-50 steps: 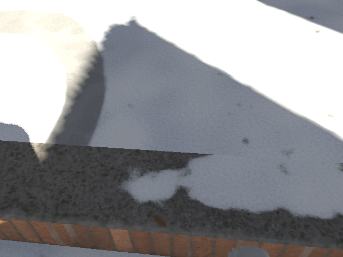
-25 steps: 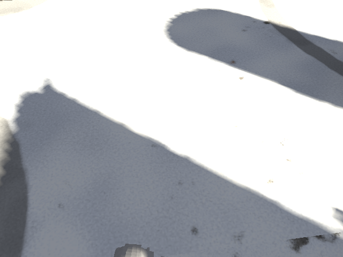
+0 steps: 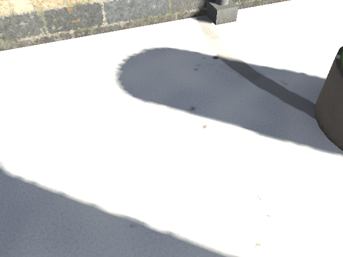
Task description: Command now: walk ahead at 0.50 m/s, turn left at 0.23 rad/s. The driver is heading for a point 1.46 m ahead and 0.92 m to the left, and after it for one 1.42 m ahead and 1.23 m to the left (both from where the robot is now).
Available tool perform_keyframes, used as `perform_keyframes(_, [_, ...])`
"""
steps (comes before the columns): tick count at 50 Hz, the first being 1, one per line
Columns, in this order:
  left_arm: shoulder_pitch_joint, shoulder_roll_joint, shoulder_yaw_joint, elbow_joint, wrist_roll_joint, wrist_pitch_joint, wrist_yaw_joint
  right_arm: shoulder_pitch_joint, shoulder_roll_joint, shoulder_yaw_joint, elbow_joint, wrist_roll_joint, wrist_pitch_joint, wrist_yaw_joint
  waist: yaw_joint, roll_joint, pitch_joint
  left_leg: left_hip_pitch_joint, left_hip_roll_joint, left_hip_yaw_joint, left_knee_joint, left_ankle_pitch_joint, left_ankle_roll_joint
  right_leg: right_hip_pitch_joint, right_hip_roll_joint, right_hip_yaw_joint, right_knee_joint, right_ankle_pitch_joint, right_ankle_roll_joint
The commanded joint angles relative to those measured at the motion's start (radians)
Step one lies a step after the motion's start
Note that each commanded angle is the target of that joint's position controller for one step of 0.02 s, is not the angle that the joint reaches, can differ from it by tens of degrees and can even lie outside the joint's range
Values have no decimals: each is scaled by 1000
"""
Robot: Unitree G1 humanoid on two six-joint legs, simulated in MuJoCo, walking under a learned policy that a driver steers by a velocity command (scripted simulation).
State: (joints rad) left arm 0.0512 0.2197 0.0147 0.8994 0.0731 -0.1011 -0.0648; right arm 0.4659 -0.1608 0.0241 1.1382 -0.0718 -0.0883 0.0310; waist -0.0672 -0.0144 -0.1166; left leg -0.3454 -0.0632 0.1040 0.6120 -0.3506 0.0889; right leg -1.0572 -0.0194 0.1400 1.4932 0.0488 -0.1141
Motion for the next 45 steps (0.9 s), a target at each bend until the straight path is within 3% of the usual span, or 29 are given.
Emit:
perform_keyframes(1, [-65, 7, -6, -65, 3, 2, 1, -18, -42, -3, -75, -4, -49, 6, 26, 60, 31, 152, 209, -291, -289, 405, 131, -71, -47, -80, -121, 52, 59])
perform_keyframes(3, [-135, -29, -13, -95, 5, 7, 5, 93, -11, 5, -50, -10, -52, 9, -9, 62, 30, 224, 216, -286, -297, 473, 141, -49, -71, -116, -249, 83, 78])
perform_keyframes(6, [-251, -41, -11, -143, 10, 26, 4, 128, -25, 1, -54, 19, -58, 22, -38, 102, 107, 204, 236, -298, -366, 423, 153, 121, -74, -152, -522, 114, 100])
perform_keyframes(8, [-326, -32, 6, -182, -5, 37, 1, 162, -44, -11, -45, 31, -56, 31, -42, 120, 142, 259, 256, -326, -373, 495, 161, 192, -52, -169, -673, 65, 109])
perform_keyframes(10, [-377, -30, 20, -219, -26, 38, 11, 188, -48, -26, -28, 30, -52, 34, -38, 139, 160, 367, 276, -345, -342, 571, 161, 223, -36, -167, -816, -30, 106])
perform_keyframes(12, [-416, -35, 28, -253, -35, 36, 22, 195, -57, -42, -19, 25, -45, 40, -32, 128, 182, 411, 310, -370, -324, 605, 161, 292, -28, -162, -916, -113, 94])
perform_keyframes(14, [-372, -23, 47, -244, -45, 25, 33, 122, -88, -64, -41, 27, -36, 33, 17, 121, 148, 351, 315, -365, -285, 788, 141, 516, 5, -192, -986, -124, 68])
perform_keyframes(15, [-287, 6, 66, -219, -66, 12, 44, 91, -104, -76, -49, 27, -33, 26, 60, 118, 106, 318, 281, -336, -227, 917, 98, 689, 17, -201, -1023, -57, 36])
perform_keyframes(16, [-147, 45, 86, -182, -76, -2, 60, 77, -90, -77, -70, 27, -37, 20, 101, 107, -37, 246, 208, -286, -77, 933, 39, 971, -10, -197, -965, 0, -30])
perform_keyframes(17, [38, 106, 99, -145, -48, -14, 73, 110, 10, -52, -109, 24, -46, 7, 127, -48, -252, 23, 91, -251, 207, 592, -34, 1378, -191, -39, -877, 349, -200])
perform_keyframes(18, [264, 87, 82, -84, -31, -21, 78, 184, 122, -7, -155, 18, -59, 13, 153, -338, -455, -316, -56, -184, 470, -218, -94, 1744, -457, 407, -1087, 168, -390])
perform_keyframes(19, [307, 53, 100, -40, 1, -20, 100, 2, 12, -51, -144, 33, -46, 25, 227, -181, -145, -455, 44, -251, 660, -135, -61, 1459, -413, 394, -1192, -133, -222])
perform_keyframes(20, [207, 59, 102, -36, -20, -18, 108, -44, -1, -66, -151, 38, -32, 18, 174, -102, 32, -446, 94, -230, 722, -31, -35, 1198, -383, 248, -1237, -250, -140])
perform_keyframes(21, [143, 10, 91, -49, -35, -12, 116, -25, -25, -83, -137, 31, -26, 3, 123, -56, 45, -374, 140, -225, 676, 36, -29, 1066, -363, 154, -1266, -179, -118])
perform_keyframes(22, [138, -36, 78, -39, -45, -7, 112, -37, 2, -82, -146, 18, -23, -1, 95, -50, 44, -322, 162, -233, 645, 77, -18, 1004, -330, 56, -1280, -56, -103])
perform_keyframes(23, [131, -72, 69, -44, -35, -5, 108, -89, 25, -80, -166, 7, -21, 12, 83, -41, 39, -320, 167, -206, 675, 67, -13, 979, -321, 9, -1299, 3, -112])
perform_keyframes(25, [125, -88, 68, -36, -20, -12, 106, -137, 80, -71, -185, 13, -14, 33, 69, -39, 32, -370, 171, -202, 680, 81, -2, 981, -295, -79, -1334, 38, -122])
perform_keyframes(30, [164, -83, 51, 1, 13, -29, 72, -283, 40, -69, -220, 19, -7, 72, 39, -16, 110, -381, 207, -162, 387, 357, 17, 900, -243, -311, -1397, 193, -104])
perform_keyframes(31, [180, -73, 47, 13, 11, -31, 67, -317, 36, -64, -230, 16, 0, 74, 39, -23, 116, -341, 204, -146, 318, 377, 18, 886, -241, -334, -1405, 226, -99])
perform_keyframes(32, [192, 121, 98, 24, -85, -19, 87, -397, -45, -95, -301, 144, 25, 6, 41, -14, 160, -359, 189, -147, 338, 315, -20, 883, -236, -325, -1369, 115, -32])
perform_keyframes(33, [217, 140, 101, 30, -98, -12, 100, -432, -61, -90, -326, 146, 34, -14, 45, -15, 161, -391, 202, -163, 295, 315, -30, 919, -274, -311, -1381, 49, -28])
perform_keyframes(34, [229, 135, 101, 35, -89, -8, 110, -456, -68, -93, -343, 130, 42, -21, 46, -13, 182, -413, 209, -169, 249, 324, -30, 949, -296, -305, -1386, 22, -25])
perform_keyframes(37, [279, 110, 105, 50, -81, 5, 116, -539, -73, -100, -382, 110, 59, -9, 77, -26, 205, -434, 195, -111, 159, 297, -8, 1066, -298, -351, -1341, 21, -7])
perform_keyframes(39, [290, 127, 112, 48, -85, 11, 112, -558, -85, -109, -399, 105, 69, 2, 79, -33, 196, -347, 145, -43, 113, 213, 17, 1092, -283, -392, -1265, 221, 3])
perform_keyframes(41, [287, 168, 123, 42, -97, 20, 113, -496, -112, -126, -407, 101, 76, 8, 36, -64, 141, -197, 65, 31, 88, 99, 46, 1111, -280, -415, -1092, 540, 18])
perform_keyframes(42, [261, 187, 124, 33, -105, 30, 113, -378, -141, -145, -384, 103, 75, 9, -31, -61, 84, -36, 15, 60, 12, 126, 72, 1088, -257, -440, -915, 638, 37])
perform_keyframes(43, [249, 178, 117, 17, -99, 34, 112, -197, -218, -184, -332, 103, 76, -3, -99, -34, -13, 261, -6, 10, -37, 173, 115, 934, -211, -444, -664, 529, 76])
perform_keyframes(44, [231, 96, 92, -41, -56, 23, 109, -104, -343, -214, -308, 103, 75, -23, -78, 169, -66, 563, 229, -399, -80, 234, 218, 534, -103, -426, -287, -174, 137])
perform_keyframes(45, [238, 39, 64, -103, -71, -26, 93, -96, -374, -200, -338, 87, 56, -19, -21, 262, -231, 749, 389, -921, -287, 105, 368, 282, 67, -171, -41, -630, 158])
